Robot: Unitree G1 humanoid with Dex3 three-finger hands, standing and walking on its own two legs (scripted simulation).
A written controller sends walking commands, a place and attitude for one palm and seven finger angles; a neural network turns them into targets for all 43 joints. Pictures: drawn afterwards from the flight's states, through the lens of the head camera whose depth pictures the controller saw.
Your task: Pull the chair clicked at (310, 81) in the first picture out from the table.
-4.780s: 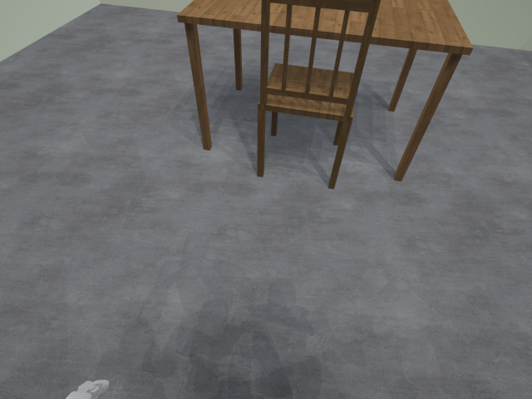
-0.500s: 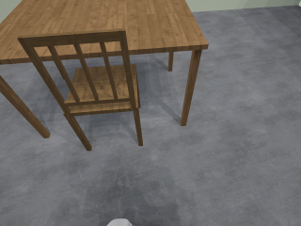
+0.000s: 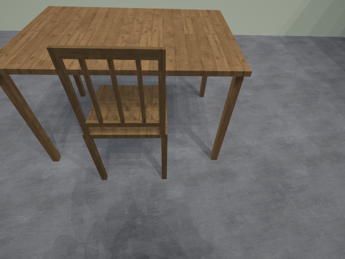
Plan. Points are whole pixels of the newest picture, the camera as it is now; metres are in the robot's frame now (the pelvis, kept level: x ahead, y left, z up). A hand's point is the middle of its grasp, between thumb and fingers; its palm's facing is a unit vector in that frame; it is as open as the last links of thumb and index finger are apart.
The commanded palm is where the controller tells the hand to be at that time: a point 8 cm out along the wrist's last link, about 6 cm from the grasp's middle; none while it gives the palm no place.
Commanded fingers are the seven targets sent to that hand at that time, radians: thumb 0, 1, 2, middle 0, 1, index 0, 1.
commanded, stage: take the last steps up to it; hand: left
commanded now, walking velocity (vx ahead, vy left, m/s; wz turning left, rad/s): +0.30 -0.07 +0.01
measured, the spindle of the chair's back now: (117, 94) +0.73 +0.27 -0.08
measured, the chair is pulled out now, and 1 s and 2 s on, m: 0.00 0.00 0.00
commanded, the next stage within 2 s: come to a stop and stand still in 0.74 s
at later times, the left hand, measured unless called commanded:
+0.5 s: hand out of the picture +0.07 +0.10 -0.17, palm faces +0.14 -0.98 -0.13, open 7.4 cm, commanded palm none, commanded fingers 0.00 0.90 0.90 -0.20 -0.30 -0.20 -0.30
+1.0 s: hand (129, 181) +0.39 +0.17 -0.18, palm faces +0.06 -0.97 -0.22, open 7.4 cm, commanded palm none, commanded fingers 0.00 0.90 0.90 -0.20 -0.30 -0.20 -0.30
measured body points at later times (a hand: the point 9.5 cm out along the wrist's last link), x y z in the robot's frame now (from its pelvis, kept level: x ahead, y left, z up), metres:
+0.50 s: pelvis +0.14 -0.04 +0.00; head +0.16 -0.04 +0.45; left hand +0.06 +0.15 -0.16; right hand +0.21 -0.26 -0.16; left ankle +0.22 +0.10 -0.70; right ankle +0.05 -0.13 -0.74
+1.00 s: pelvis +0.32 -0.02 -0.01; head +0.34 -0.03 +0.44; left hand +0.39 +0.22 -0.16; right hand +0.32 -0.25 -0.17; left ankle +0.26 +0.09 -0.74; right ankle +0.39 -0.14 -0.74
